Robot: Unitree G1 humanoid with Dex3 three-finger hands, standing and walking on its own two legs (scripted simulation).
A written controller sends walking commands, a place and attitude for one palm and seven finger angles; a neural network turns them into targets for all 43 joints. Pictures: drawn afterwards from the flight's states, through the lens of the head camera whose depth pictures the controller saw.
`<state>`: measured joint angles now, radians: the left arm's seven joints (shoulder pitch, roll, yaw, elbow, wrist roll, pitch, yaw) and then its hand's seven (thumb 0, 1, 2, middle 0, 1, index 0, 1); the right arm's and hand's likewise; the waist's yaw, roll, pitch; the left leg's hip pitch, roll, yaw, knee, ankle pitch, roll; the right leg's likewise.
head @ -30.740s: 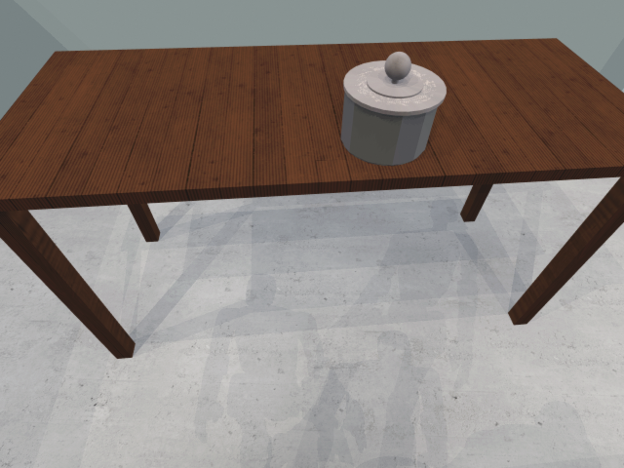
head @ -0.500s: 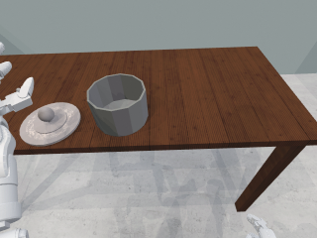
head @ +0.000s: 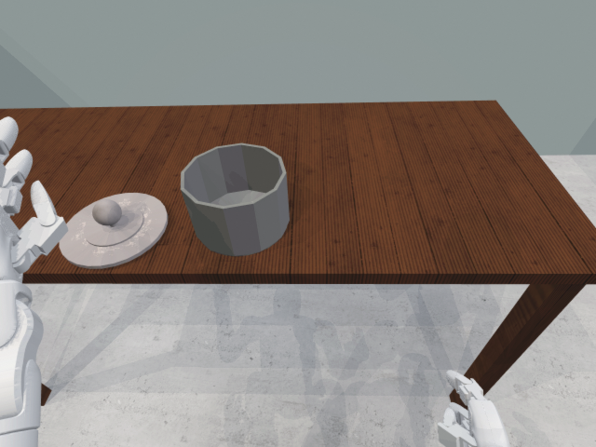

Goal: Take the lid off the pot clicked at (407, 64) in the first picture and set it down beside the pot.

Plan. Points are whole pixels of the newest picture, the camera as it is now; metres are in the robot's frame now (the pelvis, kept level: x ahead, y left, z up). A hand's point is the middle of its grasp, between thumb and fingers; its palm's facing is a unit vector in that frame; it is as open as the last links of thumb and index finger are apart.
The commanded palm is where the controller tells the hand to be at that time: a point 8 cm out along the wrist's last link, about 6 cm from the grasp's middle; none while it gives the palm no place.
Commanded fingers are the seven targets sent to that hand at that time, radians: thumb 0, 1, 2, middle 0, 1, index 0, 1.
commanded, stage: draw the hand back to the body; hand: left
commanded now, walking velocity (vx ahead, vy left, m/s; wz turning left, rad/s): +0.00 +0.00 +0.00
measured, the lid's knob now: (107, 212) +0.47 +0.41 +0.04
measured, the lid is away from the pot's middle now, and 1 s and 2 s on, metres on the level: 0.24 0.24 0.24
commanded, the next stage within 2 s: step back with the hand held close in 0.64 s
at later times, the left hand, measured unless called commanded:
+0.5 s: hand (35, 303) +0.18 +0.26 +0.20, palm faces +0.43 -0.84 -0.32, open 7.4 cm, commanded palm +0.12 +0.30 +0.21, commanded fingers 0.00 0.90 0.90 -0.20 -0.30 -0.20 -0.30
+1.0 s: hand (22, 321) +0.17 +0.27 +0.19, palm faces +0.35 -0.83 -0.44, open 7.4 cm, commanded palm +0.10 +0.32 +0.21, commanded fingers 0.00 0.90 0.90 -0.20 -0.30 -0.20 -0.30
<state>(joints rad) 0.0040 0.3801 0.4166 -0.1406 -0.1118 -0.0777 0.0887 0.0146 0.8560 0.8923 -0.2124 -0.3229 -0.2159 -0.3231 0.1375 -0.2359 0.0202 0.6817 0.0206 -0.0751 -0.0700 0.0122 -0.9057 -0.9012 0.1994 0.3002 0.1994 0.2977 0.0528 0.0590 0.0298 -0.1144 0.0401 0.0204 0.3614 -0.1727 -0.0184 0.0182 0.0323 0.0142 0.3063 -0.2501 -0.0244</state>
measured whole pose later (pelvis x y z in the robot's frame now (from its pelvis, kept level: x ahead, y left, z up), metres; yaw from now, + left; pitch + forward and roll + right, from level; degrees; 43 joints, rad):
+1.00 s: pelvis -0.03 +0.04 +0.00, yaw +0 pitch -2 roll -2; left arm 0.52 0.39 0.38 -0.61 -0.07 -0.18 0.08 0.01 0.89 0.90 -0.21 -0.31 -0.21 -0.31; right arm 0.17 -0.23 0.00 0.57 0.01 -0.04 -0.06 0.01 -0.90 -0.90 0.20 0.30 0.20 0.30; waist 0.01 0.04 0.03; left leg -0.26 0.01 0.03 0.46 -0.18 0.04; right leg -0.10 0.00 0.02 0.36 -0.23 0.04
